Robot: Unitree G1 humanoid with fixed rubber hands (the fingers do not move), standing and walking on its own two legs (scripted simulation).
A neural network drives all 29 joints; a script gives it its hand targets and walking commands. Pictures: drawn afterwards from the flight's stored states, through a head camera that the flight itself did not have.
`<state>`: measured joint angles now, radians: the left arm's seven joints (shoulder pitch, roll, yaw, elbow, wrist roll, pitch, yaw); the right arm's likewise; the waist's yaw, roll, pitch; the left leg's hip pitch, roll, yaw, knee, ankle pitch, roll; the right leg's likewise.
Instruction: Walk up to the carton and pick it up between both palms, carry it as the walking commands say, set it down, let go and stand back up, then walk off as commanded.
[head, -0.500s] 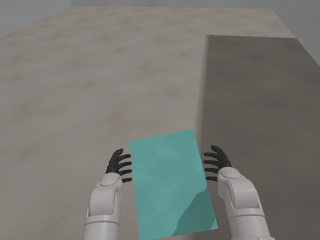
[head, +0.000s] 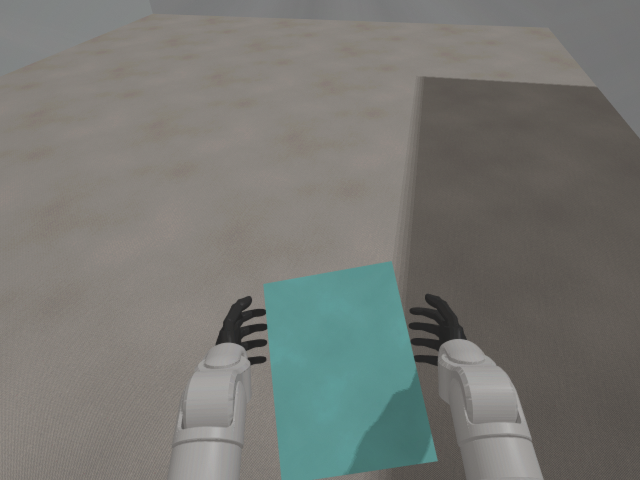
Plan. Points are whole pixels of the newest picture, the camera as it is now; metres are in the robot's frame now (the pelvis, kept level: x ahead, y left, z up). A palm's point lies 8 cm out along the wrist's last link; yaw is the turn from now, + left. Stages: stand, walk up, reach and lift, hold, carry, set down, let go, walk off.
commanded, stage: carry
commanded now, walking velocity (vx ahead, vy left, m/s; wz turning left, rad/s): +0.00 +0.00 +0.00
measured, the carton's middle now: (345, 366) +0.32 -0.01 -0.05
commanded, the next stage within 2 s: hold in 0.14 s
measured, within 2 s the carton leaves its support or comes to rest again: neither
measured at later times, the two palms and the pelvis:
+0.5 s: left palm (250, 317) +0.31 +0.11 +0.09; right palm (466, 361) +0.27 -0.16 +0.05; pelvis -0.01 +0.00 +0.01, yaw +0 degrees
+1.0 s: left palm (242, 333) +0.31 +0.12 +0.07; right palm (446, 381) +0.26 -0.14 +0.01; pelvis -0.03 +0.00 +0.00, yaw +0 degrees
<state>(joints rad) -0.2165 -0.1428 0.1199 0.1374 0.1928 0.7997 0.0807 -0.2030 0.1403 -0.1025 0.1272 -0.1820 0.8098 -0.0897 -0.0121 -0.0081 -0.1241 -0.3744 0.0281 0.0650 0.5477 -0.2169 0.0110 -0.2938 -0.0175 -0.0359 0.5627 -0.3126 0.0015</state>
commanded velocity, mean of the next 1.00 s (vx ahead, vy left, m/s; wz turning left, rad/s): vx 0.00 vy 0.00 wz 0.00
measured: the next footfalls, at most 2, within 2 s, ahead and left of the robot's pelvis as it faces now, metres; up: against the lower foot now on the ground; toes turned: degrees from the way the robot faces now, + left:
none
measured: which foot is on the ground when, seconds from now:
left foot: down 0.00-1.00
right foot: down 0.00-1.00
